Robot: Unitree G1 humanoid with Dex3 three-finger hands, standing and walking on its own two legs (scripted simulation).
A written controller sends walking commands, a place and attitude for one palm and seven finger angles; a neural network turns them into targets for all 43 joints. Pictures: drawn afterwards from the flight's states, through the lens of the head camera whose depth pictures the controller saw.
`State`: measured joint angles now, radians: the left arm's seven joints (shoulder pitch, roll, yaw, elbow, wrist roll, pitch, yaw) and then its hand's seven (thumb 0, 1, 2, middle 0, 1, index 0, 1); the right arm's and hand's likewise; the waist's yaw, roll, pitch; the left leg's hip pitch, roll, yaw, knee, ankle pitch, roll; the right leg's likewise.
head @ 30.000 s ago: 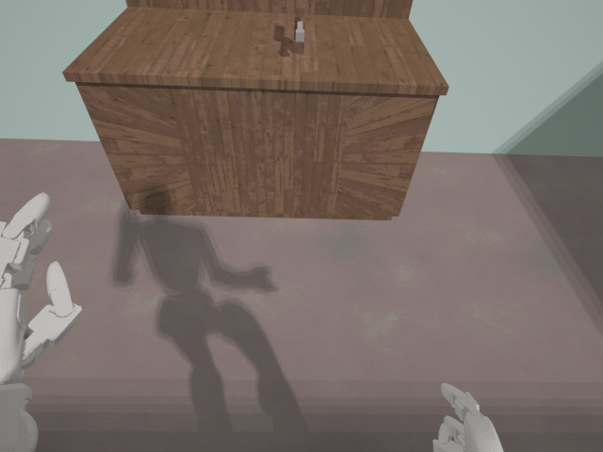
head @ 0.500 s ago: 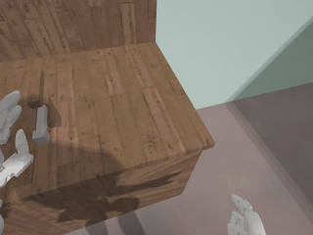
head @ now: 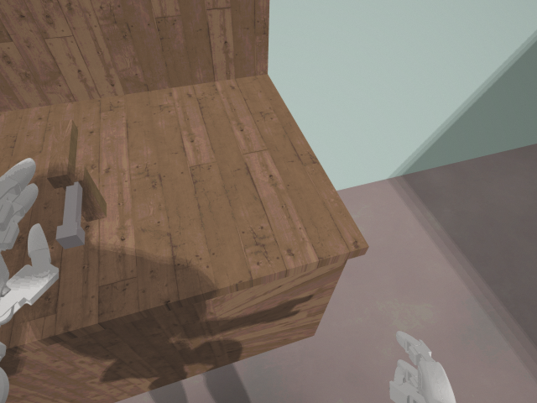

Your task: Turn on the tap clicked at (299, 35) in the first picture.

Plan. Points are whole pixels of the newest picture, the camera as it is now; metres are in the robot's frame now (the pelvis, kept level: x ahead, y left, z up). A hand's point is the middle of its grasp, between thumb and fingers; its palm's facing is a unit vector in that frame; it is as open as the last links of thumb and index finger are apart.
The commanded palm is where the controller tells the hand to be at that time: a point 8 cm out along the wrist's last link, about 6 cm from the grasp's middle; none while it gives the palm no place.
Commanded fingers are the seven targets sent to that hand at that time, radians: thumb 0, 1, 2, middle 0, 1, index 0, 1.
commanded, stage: shuffle to correct the standing spot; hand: left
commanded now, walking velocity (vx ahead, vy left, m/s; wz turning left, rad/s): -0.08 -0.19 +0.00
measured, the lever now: (71, 235) +0.33 +0.32 +0.05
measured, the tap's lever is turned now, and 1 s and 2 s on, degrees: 0 0 0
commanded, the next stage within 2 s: come to a stop and stand still in 0.52 s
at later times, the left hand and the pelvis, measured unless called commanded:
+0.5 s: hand (55, 272) +0.22 +0.24 +0.16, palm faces +0.32 -0.85 -0.42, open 7.4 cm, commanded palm +0.16 +0.28 +0.18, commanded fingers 0.00 0.90 0.90 -0.20 -0.30 -0.20 -0.30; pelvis +0.00 +0.00 +0.00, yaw +0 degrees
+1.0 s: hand (26, 279) +0.21 +0.27 +0.15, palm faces +0.26 -0.87 -0.41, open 7.4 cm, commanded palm +0.16 +0.32 +0.18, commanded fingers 0.00 0.90 0.90 -0.20 -0.30 -0.20 -0.30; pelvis -0.01 +0.04 +0.00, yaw -2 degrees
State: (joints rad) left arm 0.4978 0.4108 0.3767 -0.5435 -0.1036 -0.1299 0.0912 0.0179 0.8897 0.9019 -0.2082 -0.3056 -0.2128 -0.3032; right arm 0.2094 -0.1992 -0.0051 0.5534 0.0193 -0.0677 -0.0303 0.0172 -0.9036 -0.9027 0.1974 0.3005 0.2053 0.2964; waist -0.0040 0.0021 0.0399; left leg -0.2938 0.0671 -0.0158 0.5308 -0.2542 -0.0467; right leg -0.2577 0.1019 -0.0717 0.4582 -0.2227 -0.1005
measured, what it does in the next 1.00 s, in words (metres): stands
